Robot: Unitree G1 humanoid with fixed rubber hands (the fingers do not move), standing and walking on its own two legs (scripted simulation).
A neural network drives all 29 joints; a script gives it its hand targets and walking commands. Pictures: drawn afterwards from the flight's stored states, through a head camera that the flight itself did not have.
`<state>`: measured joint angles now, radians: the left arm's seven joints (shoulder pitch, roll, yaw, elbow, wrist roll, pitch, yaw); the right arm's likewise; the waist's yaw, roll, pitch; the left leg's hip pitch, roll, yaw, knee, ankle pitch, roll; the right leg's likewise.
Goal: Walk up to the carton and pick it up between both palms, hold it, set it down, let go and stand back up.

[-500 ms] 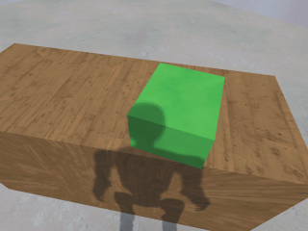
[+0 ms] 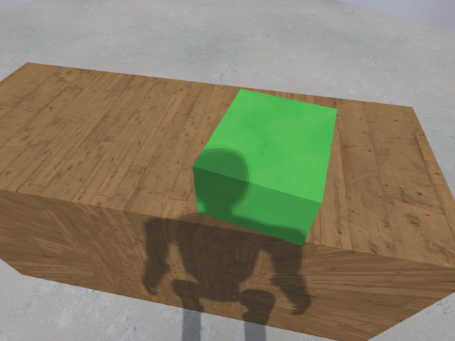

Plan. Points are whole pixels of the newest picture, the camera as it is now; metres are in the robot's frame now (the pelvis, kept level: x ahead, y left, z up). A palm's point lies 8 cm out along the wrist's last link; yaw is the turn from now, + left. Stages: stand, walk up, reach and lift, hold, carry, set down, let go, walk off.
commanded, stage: walk up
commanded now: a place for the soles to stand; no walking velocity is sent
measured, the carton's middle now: (268, 160) +0.52 -0.08 +0.01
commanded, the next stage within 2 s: none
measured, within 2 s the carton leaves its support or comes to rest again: neither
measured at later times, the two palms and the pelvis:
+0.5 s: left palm out of the picture +0.13 +0.39 -0.13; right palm out of the picture +0.01 -0.11 -0.12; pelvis +0.01 +0.13 -0.01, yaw -14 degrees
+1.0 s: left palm (80, 307) +0.23 +0.30 -0.14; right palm out of the picture +0.02 -0.11 -0.14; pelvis +0.07 +0.13 -0.01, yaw -26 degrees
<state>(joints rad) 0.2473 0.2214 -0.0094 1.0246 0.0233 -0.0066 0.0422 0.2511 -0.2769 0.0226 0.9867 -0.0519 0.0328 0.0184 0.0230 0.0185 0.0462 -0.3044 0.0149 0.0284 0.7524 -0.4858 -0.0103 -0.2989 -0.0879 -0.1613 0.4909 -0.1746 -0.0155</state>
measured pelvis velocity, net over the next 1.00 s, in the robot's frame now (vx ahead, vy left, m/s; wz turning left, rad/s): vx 0.07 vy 0.13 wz -0.46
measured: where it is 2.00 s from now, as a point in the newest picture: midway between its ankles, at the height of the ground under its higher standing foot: outside the picture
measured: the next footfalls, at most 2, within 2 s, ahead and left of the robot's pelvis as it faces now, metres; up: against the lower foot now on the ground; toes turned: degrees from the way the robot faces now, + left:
left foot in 0.26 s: +0.09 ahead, +0.24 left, +0.00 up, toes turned -3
right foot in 0.68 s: +0.07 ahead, -0.02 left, +0.00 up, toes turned -24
